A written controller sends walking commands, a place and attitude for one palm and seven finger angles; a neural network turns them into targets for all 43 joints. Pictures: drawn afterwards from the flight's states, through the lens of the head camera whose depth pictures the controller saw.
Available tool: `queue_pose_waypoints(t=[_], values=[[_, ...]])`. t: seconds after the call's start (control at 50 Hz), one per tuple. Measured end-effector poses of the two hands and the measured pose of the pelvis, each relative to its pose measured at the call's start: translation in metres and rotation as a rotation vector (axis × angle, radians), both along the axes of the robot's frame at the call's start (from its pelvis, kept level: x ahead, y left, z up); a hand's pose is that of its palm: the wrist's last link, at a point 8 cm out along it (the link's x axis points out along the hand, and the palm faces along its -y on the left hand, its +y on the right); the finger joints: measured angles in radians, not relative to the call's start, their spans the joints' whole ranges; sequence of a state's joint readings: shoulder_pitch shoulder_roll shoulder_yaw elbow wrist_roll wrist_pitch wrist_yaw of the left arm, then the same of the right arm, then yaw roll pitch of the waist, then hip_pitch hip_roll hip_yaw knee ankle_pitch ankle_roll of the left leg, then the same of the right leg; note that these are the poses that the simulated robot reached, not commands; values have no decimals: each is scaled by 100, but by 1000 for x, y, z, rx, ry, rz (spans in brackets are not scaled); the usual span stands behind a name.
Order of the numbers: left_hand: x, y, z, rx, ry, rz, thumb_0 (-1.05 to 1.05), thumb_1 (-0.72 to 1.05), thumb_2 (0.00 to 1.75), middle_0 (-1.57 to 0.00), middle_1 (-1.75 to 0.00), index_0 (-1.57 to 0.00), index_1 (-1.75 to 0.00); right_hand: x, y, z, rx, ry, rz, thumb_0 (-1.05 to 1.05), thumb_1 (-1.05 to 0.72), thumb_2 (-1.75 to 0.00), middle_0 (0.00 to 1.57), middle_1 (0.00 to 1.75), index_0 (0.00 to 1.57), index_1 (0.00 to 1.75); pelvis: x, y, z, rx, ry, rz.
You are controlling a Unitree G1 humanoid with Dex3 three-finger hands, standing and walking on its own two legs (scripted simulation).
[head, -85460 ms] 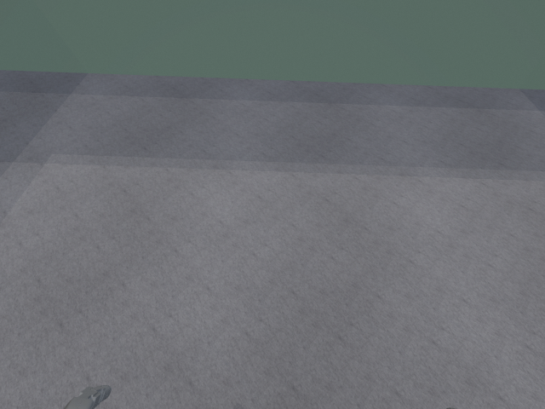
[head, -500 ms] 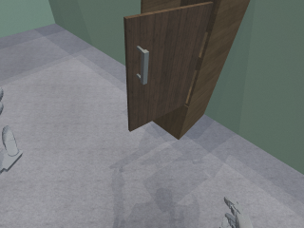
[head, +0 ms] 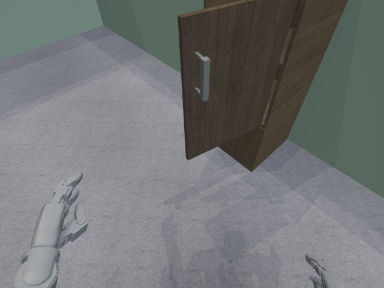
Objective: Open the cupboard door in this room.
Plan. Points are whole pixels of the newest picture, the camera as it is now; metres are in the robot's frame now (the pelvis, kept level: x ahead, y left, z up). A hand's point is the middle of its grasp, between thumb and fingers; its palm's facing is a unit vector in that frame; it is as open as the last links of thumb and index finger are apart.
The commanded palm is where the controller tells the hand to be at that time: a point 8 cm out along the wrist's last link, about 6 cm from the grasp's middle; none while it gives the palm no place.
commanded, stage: let the arm hang, fingers relaxed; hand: left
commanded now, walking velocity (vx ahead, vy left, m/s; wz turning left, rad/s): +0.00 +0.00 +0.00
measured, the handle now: (201, 77) +0.67 +0.02 +0.08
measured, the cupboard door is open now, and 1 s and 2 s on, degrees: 77 77 77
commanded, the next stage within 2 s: look to check the result in 1.00 s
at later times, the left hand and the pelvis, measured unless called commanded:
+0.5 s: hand out of the picture -0.05 +0.23 -0.15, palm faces +0.03 -0.96 -0.27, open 7.3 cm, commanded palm none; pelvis -0.01 +0.03 +0.01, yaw +0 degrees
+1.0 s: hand out of the picture +0.01 +0.20 -0.16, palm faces +0.02 -0.98 -0.20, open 7.3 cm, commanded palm none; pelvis +0.00 +0.03 +0.01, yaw -1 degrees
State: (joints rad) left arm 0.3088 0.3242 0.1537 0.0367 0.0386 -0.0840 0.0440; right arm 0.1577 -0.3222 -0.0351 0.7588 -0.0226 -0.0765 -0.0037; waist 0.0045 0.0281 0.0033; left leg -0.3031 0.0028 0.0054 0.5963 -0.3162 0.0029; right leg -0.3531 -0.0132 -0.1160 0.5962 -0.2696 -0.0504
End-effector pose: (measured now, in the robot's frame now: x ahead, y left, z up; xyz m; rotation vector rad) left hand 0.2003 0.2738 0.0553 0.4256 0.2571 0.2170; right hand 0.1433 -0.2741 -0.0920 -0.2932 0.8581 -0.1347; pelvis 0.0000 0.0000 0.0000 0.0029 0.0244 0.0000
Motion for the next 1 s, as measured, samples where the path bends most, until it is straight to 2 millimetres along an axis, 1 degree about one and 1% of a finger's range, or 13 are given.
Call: queue_pose_waypoints(t=[0.04,0.08,0.12,0.18,0.2,0.24,0.32,0.38,0.44,0.54,0.66,0.82,1.0], values=[[-13,-5,-60,-70,268,12,0,90,90,-20,-30,-20,-30,-4,3,-7,13,29,-17,1,-90,-90,20,30,20,30,-2,4,-1,1,-1,-6],[-39,-15,-109,-131,495,13,0,90,90,-20,-30,-20,-30,-14,9,-11,28,58,-34,1,-90,-90,20,30,20,30,-4,6,-1,5,-9,-10],[-71,-27,-146,-195,668,19,0,90,90,-20,-30,-20,-30,-28,16,-13,35,107,-47,1,-90,-90,20,30,20,30,-6,7,0,11,-22,-8],[-121,-44,-179,-289,857,54,1,90,90,-20,-30,-20,-30,-57,29,-17,37,214,-52,1,-90,-90,20,30,20,30,-9,8,3,9,-39,-2],[-136,-46,-185,-316,894,85,1,91,90,-20,-30,-20,-30,-67,33,-18,39,254,-51,1,-90,-90,20,30,20,30,-10,8,5,5,-41,1],[-159,-38,-189,-332,931,157,-1,95,90,-20,-30,-21,-30,-86,42,-22,46,334,-46,1,-90,-90,20,30,20,30,-12,9,7,-2,-45,9],[-201,-21,-188,-322,1025,233,-1,96,90,-20,-30,-20,-30,-116,59,-31,80,442,-57,1,-90,-90,20,30,20,30,-14,14,11,-11,-48,14],[-227,-10,-183,-302,1091,279,-1,94,90,-20,-30,-20,-30,-133,65,-37,99,485,-81,1,-92,-90,20,30,20,30,-15,19,12,-11,-48,11],[-244,-1,-178,-281,1139,310,0,93,90,-20,-30,-20,-30,-147,72,-41,121,511,-102,1,-92,-90,20,30,20,30,-15,23,13,-8,-47,5],[-253,4,-176,-270,1171,326,0,92,90,-19,-30,-20,-30,-164,82,-44,145,545,-129,1,-91,-90,20,30,20,30,-14,28,14,-4,-47,-3],[-237,-5,-180,-290,1145,296,0,91,90,-19,-30,-20,-30,-175,89,-45,156,566,-151,1,-91,-90,20,30,20,30,-11,30,14,-1,-49,-9],[-203,-26,-186,-331,1079,234,0,90,90,-19,-30,-20,-30,-172,93,-44,163,552,-166,1,-90,-90,20,30,20,30,-7,30,14,1,-54,-12],[-196,-26,-186,-323,1081,238,0,92,90,-20,-30,-20,-30,-164,95,-44,170,547,-170,1,-90,-90,20,30,20,30,-1,28,15,0,-50,-14]])
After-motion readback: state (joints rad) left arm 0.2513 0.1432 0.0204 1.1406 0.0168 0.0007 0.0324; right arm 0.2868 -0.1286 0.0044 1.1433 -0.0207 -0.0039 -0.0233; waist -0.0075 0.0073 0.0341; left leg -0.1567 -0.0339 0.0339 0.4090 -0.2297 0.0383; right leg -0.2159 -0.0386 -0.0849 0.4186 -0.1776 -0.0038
